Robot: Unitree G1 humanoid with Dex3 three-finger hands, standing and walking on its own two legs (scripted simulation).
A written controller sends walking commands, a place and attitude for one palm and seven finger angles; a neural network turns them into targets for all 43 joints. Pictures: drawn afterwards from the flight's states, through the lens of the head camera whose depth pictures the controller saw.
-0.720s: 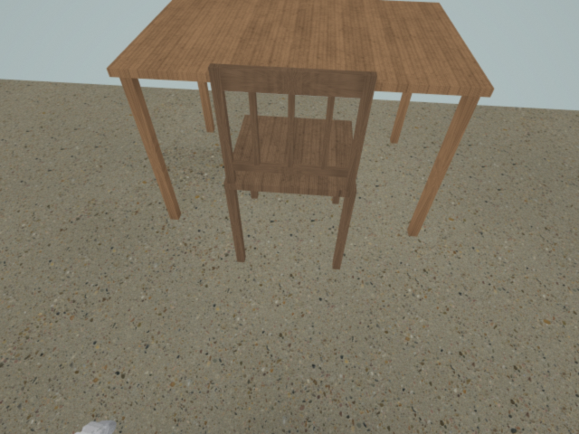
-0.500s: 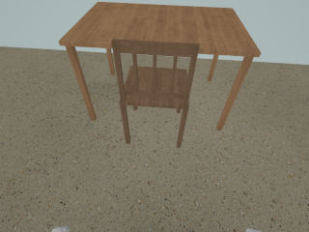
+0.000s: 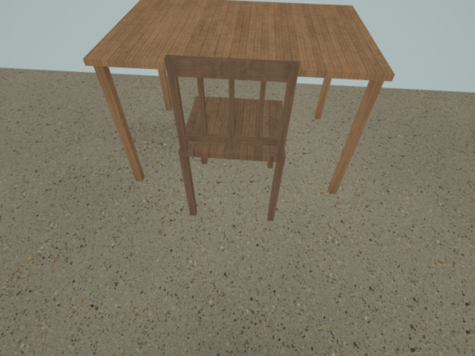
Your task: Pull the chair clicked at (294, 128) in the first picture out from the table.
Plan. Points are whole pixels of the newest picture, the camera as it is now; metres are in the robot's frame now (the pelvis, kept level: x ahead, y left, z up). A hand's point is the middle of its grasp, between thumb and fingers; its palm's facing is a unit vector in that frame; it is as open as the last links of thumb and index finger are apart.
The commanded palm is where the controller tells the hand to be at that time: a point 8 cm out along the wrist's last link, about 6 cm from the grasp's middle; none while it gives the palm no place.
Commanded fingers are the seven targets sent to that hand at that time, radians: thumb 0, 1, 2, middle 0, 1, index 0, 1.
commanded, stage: stand and wait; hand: left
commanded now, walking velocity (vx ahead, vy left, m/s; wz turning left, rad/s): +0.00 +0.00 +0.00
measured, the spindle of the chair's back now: (231, 109) +0.92 +0.07 -0.11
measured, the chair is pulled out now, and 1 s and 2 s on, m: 0.00 0.00 0.00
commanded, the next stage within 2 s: look at it before walking up in 0.10 s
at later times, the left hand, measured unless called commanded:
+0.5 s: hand out of the picture +0.08 +0.24 -0.15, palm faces -0.02 -0.94 -0.33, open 7.4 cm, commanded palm none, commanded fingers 0.00 0.90 0.90 -0.20 -0.30 -0.20 -0.30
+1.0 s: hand out of the picture +0.07 +0.23 -0.17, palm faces -0.02 -0.95 -0.30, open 7.4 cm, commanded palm none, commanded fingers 0.00 0.90 0.90 -0.20 -0.30 -0.20 -0.30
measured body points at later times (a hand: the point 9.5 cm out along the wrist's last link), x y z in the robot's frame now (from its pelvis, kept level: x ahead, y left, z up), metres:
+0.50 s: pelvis +0.00 +0.00 +0.00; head +0.00 +0.00 +0.45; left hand +0.08 +0.29 -0.13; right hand +0.08 -0.30 -0.13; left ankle +0.00 +0.12 -0.74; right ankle +0.00 -0.13 -0.74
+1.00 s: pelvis +0.02 -0.01 +0.00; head +0.01 +0.00 +0.45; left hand +0.07 +0.28 -0.14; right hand +0.07 -0.29 -0.14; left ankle +0.00 +0.12 -0.74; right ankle +0.00 -0.13 -0.74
